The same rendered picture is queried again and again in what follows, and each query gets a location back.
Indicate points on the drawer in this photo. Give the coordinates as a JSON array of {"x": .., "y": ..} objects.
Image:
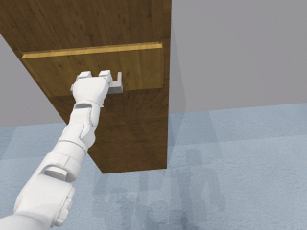
[{"x": 141, "y": 65}]

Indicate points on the left robot forearm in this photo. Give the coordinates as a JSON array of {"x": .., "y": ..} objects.
[{"x": 64, "y": 161}]

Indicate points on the robot left hand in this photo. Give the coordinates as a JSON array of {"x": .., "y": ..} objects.
[{"x": 94, "y": 89}]

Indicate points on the robot left upper arm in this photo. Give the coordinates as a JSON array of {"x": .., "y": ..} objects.
[{"x": 46, "y": 204}]

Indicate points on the cabinet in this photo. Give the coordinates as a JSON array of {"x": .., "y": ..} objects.
[{"x": 132, "y": 130}]

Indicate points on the handle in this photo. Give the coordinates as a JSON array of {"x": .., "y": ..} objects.
[{"x": 114, "y": 87}]

